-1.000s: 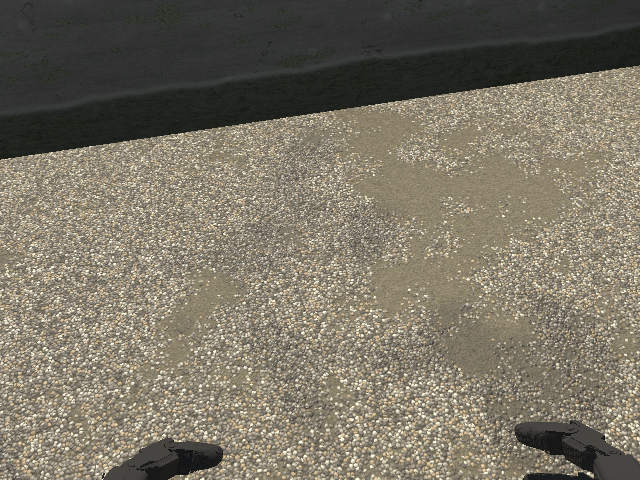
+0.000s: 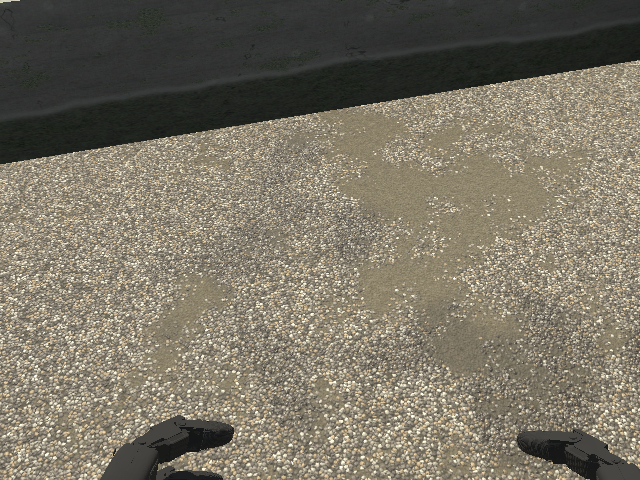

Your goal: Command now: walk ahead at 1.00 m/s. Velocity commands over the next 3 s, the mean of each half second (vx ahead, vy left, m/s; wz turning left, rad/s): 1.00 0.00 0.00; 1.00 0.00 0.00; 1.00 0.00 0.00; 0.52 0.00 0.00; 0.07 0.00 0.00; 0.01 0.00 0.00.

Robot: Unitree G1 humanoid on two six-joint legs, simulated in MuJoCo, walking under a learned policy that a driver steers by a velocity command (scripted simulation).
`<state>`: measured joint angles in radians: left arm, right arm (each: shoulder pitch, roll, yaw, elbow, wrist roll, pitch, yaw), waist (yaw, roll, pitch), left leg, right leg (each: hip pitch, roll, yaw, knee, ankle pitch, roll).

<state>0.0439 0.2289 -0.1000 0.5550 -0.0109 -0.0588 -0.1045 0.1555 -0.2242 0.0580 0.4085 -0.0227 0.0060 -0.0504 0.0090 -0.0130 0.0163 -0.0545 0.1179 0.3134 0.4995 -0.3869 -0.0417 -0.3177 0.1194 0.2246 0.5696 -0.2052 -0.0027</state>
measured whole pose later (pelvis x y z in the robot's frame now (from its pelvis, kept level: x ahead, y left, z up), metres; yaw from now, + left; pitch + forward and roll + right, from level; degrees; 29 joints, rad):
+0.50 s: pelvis +0.00 +0.00 +0.00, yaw +0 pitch -2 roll +1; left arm 0.02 0.23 -0.10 0.55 -0.01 -0.06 -0.11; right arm 0.16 -0.23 0.06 0.41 -0.02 0.00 -0.05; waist 0.01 -0.01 0.01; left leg -0.05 0.12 0.30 0.48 -0.38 -0.05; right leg -0.31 0.12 0.22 0.55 -0.19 -0.01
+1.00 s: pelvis +0.00 -0.01 +0.00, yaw +0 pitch -2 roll +1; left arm 0.01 0.23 -0.11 0.55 0.00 -0.06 -0.11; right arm 0.16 -0.23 0.06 0.40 -0.02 0.00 -0.04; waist 0.00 -0.01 0.01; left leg -0.04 0.12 0.29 0.47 -0.37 -0.05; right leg -0.31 0.12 0.22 0.54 -0.18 -0.01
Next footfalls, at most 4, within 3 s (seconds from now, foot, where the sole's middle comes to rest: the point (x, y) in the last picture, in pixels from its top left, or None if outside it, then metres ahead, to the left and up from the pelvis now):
none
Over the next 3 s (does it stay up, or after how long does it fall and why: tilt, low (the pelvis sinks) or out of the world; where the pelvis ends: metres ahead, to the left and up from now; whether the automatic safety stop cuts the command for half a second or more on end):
stays up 0.01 0.03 0.00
